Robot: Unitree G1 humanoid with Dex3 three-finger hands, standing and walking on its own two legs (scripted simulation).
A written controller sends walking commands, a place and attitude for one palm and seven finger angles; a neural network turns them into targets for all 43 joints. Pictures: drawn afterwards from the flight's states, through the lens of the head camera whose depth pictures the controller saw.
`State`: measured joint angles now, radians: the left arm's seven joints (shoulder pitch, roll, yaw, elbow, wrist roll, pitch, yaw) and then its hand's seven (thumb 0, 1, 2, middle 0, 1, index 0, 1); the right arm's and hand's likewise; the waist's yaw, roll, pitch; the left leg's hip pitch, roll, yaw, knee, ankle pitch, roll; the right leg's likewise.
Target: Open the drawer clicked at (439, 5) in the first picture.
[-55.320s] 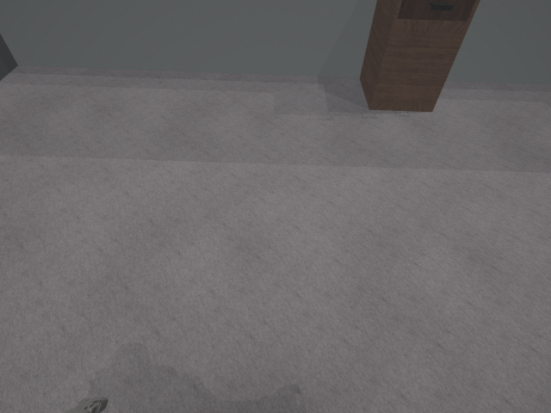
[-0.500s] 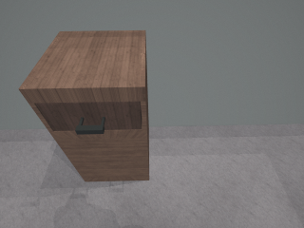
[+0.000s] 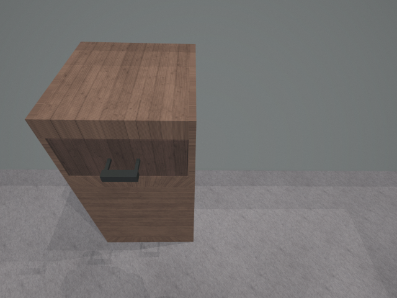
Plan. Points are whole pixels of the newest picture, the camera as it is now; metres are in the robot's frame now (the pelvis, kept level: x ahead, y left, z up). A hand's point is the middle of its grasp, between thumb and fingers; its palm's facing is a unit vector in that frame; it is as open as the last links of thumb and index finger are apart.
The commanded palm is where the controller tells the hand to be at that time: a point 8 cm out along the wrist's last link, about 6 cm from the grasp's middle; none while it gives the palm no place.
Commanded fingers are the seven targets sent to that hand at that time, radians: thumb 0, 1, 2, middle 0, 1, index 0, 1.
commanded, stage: come to a stop and stand still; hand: left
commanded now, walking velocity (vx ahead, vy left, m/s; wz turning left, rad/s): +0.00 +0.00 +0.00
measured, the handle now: (121, 169) +0.47 +0.25 -0.10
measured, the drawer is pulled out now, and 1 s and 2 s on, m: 0.00 0.00 0.00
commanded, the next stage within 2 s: look again from close up in 0.02 s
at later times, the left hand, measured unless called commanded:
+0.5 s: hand out of the picture -0.03 +0.16 -0.17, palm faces +0.03 -0.98 -0.18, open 7.4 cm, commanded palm none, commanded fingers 0.00 0.90 0.90 -0.20 -0.30 -0.20 -0.30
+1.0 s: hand (107, 271) +0.18 +0.19 -0.04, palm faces -0.02 -0.29 -0.96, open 7.8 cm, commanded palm +0.12 +0.20 -0.03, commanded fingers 0.00 0.55 0.75 -0.23 -0.53 -0.23 -0.53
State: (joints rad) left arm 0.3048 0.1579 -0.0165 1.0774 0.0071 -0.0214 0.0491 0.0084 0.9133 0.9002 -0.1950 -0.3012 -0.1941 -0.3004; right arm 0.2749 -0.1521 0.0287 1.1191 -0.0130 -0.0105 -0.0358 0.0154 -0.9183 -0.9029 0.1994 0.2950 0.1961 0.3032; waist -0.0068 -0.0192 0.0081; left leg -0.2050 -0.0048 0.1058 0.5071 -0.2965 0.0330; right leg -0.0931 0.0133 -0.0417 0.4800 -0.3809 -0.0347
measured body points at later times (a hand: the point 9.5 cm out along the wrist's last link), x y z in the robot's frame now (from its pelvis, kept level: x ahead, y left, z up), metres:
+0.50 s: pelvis +0.00 +0.00 +0.00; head +0.00 +0.00 +0.45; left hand -0.03 +0.22 -0.16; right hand +0.00 -0.22 -0.16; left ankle -0.01 +0.10 -0.73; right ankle -0.08 -0.09 -0.73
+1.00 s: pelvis -0.05 -0.02 -0.03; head -0.03 -0.06 +0.42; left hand +0.18 +0.20 +0.02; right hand +0.13 -0.27 -0.13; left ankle -0.01 +0.10 -0.73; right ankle -0.08 -0.09 -0.73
